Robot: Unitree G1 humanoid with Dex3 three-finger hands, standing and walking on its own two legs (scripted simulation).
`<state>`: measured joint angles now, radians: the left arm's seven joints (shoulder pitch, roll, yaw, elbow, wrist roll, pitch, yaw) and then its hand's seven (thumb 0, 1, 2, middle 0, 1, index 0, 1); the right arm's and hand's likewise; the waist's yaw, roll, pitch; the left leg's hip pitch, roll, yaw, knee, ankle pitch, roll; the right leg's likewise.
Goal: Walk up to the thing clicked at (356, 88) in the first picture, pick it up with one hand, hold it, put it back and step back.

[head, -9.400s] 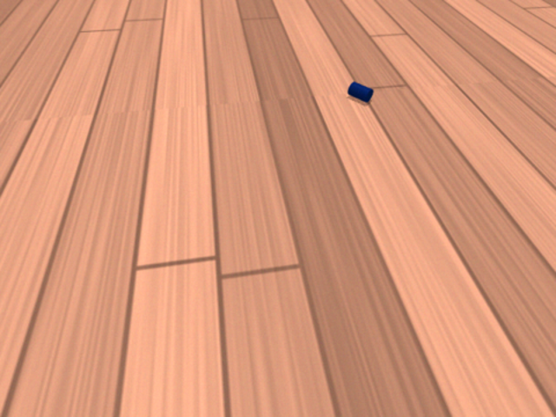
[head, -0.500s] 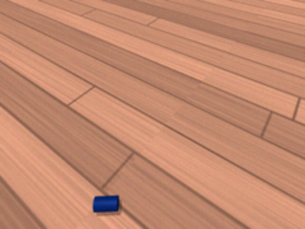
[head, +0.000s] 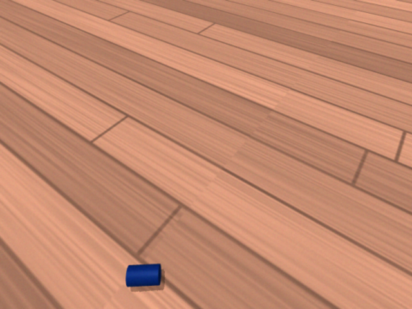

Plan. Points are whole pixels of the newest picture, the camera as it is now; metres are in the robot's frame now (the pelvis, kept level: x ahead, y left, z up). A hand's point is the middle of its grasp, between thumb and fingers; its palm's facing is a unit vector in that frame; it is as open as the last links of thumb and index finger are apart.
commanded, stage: stand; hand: left
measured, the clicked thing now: (144, 275) +0.40 +0.28 -0.74
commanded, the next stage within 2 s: walk up in 0.14 s
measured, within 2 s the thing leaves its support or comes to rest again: neither
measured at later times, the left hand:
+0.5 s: hand out of the picture +0.07 +0.27 -0.15, palm faces +0.01 -0.93 -0.36, open 7.3 cm
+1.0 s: hand out of the picture +0.03 +0.28 -0.16, palm faces +0.01 -0.94 -0.35, open 7.3 cm
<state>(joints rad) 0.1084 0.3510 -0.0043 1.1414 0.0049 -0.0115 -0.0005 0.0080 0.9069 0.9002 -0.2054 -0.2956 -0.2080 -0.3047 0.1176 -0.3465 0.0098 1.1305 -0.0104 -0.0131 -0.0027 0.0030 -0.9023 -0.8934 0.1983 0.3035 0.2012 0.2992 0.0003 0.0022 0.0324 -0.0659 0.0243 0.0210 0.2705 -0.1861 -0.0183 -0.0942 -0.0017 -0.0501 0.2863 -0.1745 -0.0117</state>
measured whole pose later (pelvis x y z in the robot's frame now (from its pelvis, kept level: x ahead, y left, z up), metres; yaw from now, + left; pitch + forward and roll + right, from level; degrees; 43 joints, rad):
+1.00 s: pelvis -0.02 +0.02 +0.00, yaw +1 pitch -2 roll +0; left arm 0.13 0.35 0.02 1.12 0.02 0.00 0.00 0.01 0.91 0.90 -0.21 -0.30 -0.21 -0.30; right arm 0.13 -0.34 -0.03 1.09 -0.01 0.02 0.02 0.00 -0.90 -0.89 0.20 0.30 0.20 0.30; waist 0.01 0.00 0.06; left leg -0.12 -0.01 0.02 0.34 -0.19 0.02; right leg -0.13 -0.04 -0.05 0.34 -0.17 0.02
